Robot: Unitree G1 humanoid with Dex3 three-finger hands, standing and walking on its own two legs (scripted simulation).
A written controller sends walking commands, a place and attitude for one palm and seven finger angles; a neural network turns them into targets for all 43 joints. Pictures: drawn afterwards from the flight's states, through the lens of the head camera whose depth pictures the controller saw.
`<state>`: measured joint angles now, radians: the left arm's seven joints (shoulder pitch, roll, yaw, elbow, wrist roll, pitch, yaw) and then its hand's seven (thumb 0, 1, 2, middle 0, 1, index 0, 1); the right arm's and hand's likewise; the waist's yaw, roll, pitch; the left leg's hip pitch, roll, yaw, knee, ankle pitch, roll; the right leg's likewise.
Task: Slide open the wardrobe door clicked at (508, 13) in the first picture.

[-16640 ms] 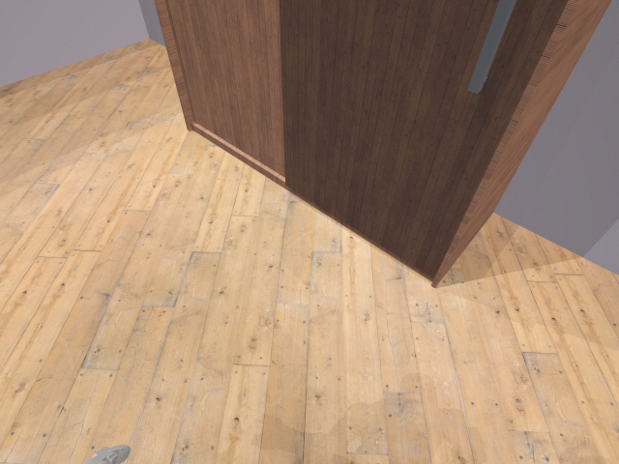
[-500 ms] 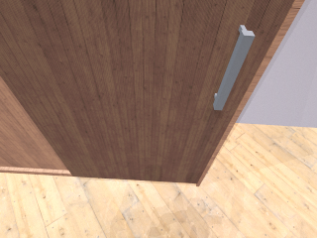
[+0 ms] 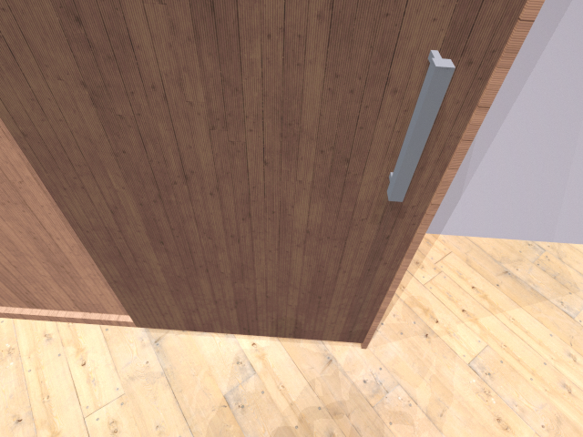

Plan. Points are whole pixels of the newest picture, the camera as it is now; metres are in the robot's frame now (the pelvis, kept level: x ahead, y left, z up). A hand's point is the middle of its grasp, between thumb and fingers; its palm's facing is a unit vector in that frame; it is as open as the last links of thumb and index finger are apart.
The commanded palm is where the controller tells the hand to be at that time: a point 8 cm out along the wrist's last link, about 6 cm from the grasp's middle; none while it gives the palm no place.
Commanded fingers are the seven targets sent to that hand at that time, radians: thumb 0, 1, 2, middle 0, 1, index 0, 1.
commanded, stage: come to a stop and stand still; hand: right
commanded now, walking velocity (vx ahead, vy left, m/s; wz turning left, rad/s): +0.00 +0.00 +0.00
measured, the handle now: (412, 133) +0.54 -0.14 +0.16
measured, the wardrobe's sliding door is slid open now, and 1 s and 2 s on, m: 0.00 0.00 0.00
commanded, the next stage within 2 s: look again from close up in 0.44 s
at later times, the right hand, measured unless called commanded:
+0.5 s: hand out of the picture +0.04 -0.20 -0.17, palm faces +0.00 +0.98 -0.21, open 7.3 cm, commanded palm none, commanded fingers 0.00 -0.90 -0.90 0.20 0.30 0.20 0.30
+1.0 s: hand out of the picture +0.05 -0.20 -0.17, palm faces +0.00 +0.98 -0.22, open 7.3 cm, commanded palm none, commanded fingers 0.00 -0.90 -0.90 0.20 0.30 0.20 0.30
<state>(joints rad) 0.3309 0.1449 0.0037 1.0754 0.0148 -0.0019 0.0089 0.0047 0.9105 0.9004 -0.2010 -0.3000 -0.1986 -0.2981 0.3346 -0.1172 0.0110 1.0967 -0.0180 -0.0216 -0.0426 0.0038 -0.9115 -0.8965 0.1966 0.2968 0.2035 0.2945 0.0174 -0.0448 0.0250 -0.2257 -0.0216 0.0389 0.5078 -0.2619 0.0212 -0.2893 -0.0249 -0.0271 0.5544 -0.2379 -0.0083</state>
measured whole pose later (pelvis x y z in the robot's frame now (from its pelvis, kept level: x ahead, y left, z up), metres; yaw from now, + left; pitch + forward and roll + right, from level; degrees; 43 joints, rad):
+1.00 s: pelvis +0.04 -0.01 +0.01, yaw +1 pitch -1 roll +0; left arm 0.22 0.18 -0.01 1.11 0.01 -0.03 0.02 0.00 0.91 0.90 -0.20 -0.30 -0.20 -0.30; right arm 0.26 -0.19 0.01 1.09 -0.02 -0.01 -0.03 0.00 -0.91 -0.90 0.20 0.30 0.20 0.29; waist -0.01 0.01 0.04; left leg -0.15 0.02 0.01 0.45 -0.28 -0.01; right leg -0.18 0.02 -0.06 0.43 -0.24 -0.03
